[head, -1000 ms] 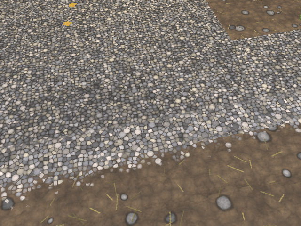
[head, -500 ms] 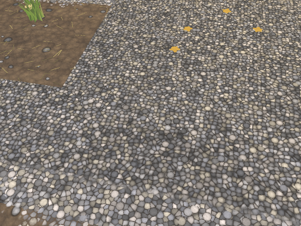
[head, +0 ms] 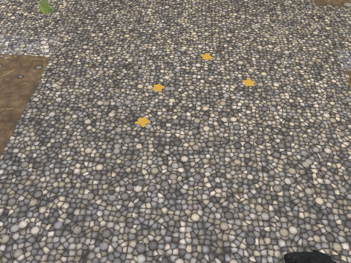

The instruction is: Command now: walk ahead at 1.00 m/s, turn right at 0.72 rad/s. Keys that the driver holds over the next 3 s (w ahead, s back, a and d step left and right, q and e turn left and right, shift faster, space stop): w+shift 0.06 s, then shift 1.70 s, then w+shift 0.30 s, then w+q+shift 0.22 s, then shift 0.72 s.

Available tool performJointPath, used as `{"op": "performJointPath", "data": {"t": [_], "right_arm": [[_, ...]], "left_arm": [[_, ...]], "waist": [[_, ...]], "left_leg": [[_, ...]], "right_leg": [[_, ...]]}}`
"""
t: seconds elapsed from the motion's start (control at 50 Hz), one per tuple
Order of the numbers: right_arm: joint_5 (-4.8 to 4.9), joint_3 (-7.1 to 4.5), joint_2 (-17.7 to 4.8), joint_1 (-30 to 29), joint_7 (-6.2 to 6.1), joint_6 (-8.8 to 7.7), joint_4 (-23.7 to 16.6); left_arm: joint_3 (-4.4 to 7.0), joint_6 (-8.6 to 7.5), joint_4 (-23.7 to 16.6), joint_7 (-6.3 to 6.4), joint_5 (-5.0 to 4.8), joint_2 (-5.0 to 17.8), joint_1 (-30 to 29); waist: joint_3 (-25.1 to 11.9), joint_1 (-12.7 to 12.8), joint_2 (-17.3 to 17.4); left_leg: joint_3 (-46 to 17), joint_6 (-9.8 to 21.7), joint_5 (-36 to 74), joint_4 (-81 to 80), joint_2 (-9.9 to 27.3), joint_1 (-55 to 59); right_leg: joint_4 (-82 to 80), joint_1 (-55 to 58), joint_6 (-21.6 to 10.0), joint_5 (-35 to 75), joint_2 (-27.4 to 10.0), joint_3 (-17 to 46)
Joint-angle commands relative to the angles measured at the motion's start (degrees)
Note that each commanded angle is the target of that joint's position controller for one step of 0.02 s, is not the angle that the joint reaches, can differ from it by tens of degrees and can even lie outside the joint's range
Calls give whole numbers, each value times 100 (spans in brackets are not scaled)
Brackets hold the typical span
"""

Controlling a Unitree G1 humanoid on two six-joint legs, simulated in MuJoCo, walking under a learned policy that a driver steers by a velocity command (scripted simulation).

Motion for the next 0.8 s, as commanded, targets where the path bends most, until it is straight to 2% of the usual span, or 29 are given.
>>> {"op": "performJointPath", "data": {"t": [0.02,0.04,0.08,0.1,0.12,0.14,0.16,0.18,0.2,0.22,0.24,0.26,0.28,0.3,0.32,0.34,0.36,0.38,0.44,0.5,0.58,0.6,0.62,0.64,0.66,0.68,0.72,0.74,0.8], "right_arm": [[75,-37,-553,-503,73,22,-600],[110,12,-466,-703,111,-1,-652],[135,54,-325,-988,134,-40,-683],[135,57,-295,-943,114,-32,-605],[142,74,-264,-1065,84,-94,-687],[121,58,-325,-1118,42,-147,-700],[76,1,-440,-906,-13,-190,-651],[88,-90,-658,-416,-69,-231,-494],[106,-172,-851,508,-106,-301,-239],[81,-267,-1132,1499,-166,-360,76],[59,-350,-1523,2189,-192,-326,162],[165,-440,-1400,2478,-24,-250,319],[266,-442,-1011,2094,-13,-175,83],[275,-334,-556,1629,-51,-155,106],[264,-246,-294,1424,-93,-155,245],[288,-235,-285,1487,-143,-150,376],[331,-247,-369,1497,-156,-155,506],[357,-258,-423,1416,-136,-175,564],[262,-303,-645,934,-55,-171,597],[316,-328,-686,1026,20,-100,720],[384,-360,-750,1155,5,91,846],[357,-342,-675,1320,-33,147,892],[299,-315,-544,1652,-69,192,901],[317,-273,-291,2347,-110,244,968],[411,-215,-199,2466,-188,410,1172],[403,-245,-352,2299,-222,508,1184],[344,-280,-452,1939,-206,561,1176],[327,-289,-484,1910,-195,557,1199],[338,-274,-421,1944,-195,481,1410]], "left_arm": [[168,-215,-614,23,-47,804,-395],[179,-231,-594,21,-91,792,-272],[165,-252,-437,8,-192,721,178],[155,-234,-383,17,-200,712,334],[146,-221,-307,53,-183,703,531],[124,-202,-203,100,-143,647,672],[126,-195,-152,158,-95,693,714],[164,-188,-173,209,-39,876,572],[194,-202,-246,239,-45,1032,215],[194,-226,-427,240,-95,986,-189],[78,-257,-724,257,-187,379,-33],[40,-205,-697,313,-528,403,785],[40,-134,-526,328,-300,698,448],[21,-93,-597,273,-193,627,-71],[-29,-54,-733,216,-36,454,-527],[-52,43,-788,142,100,351,-819],[-80,156,-802,78,165,189,-679],[-109,241,-797,45,189,67,-569],[-187,331,-830,33,162,-57,-482],[-247,348,-836,49,103,29,-922],[-282,276,-837,99,170,117,-1287],[-289,215,-852,109,204,173,-1383],[-269,146,-895,143,237,419,-1379],[-244,154,-978,196,180,653,-1504],[-272,210,-1011,238,56,482,-1714],[-310,235,-1052,233,54,340,-1985],[-360,260,-983,228,79,211,-2118],[-342,256,-909,241,42,245,-1989],[-300,229,-713,228,4,233,-1732]], "waist": [[633,-265,15],[638,-120,-186],[509,207,-191],[308,307,-93],[351,429,-378],[270,477,-430],[62,368,-572],[-248,96,-738],[-627,-473,-770],[-1118,-960,-675],[-2182,-994,907],[-3542,-765,1498],[-3539,-894,533],[-2634,-787,297],[-1787,-640,63],[-1203,-614,2],[-954,-393,134],[-878,-227,206],[-919,157,542],[-865,11,826],[-493,-48,546],[-367,-125,360],[-407,-280,-215],[-558,-674,-1012],[-619,-561,-1158],[-238,-630,-968],[-102,-624,-902],[-79,-586,-889],[62,-478,-388]], "left_leg": [[495,-236,1076,-1606,12,395],[595,-202,1649,-2244,-37,689],[853,-48,2542,-3002,-318,1005],[959,35,2700,-3130,-528,1019],[979,139,2727,-3517,-611,1023],[1019,232,2623,-3813,-798,1104],[950,306,2533,-4094,-986,1457],[853,377,2408,-4208,-1095,1986],[682,475,3004,-4562,-885,2821],[226,578,4011,-4404,-208,4020],[-1020,1167,8647,-3169,1628,5743],[-2500,2186,10013,-2805,2615,7390],[-2334,2093,8431,-3213,2210,6902],[-1705,1762,6933,-3651,1709,5995],[-1300,1514,6067,-3965,1318,5180],[-1021,1378,5932,-4263,1055,4349],[-851,1363,5920,-4461,981,3703],[-658,1362,5893,-4618,930,3201],[90,1241,5770,-4826,613,2237],[353,1036,4626,-4970,392,1867],[135,774,2407,-4649,344,1667],[61,582,1619,-4485,217,1632],[179,336,618,-4088,-37,1568],[491,178,-948,-3670,-512,1655],[579,156,-1054,-3664,-592,2289],[559,155,-788,-3813,-613,2528],[461,141,-97,-4207,-533,2873],[383,116,85,-4308,-427,2966],[280,84,200,-4472,-271,2760]], "right_leg": [[-1653,-1418,-793,294,-1289,1715],[-1597,-1371,-640,948,-1207,1532],[-1420,-739,-315,2704,-1229,1302],[-1209,-199,-101,3722,-1166,1095],[-826,167,28,4501,-1257,1111],[-558,614,184,5085,-1249,1105],[-165,936,333,5371,-1266,1205],[405,1146,441,5621,-1325,1292],[1429,1126,545,5488,-1272,1207],[2663,498,622,4303,-1069,1127],[4960,-741,800,-543,-299,392],[6600,-2232,967,-2655,-136,710],[6653,-2496,947,-2039,-535,822],[6097,-2681,979,-1723,-764,675],[5538,-2881,990,-1642,-916,560],[5136,-2678,991,-1562,-968,452],[4846,-2319,1012,-1488,-980,416],[4503,-1975,1034,-1419,-991,357],[3225,-1186,1011,-749,-995,39],[2257,-483,932,319,-1071,-207],[1006,98,787,790,-1112,-264],[549,205,722,937,-1244,-71],[278,420,628,2052,-1964,649],[155,433,230,3086,-2839,1421],[-255,-362,-190,1926,-2916,1576],[-507,-878,-48,859,-2575,1492],[-602,-1087,352,-178,-2064,1131],[-649,-1110,463,-524,-1936,1032],[-532,-775,525,-301,-1800,875]]}}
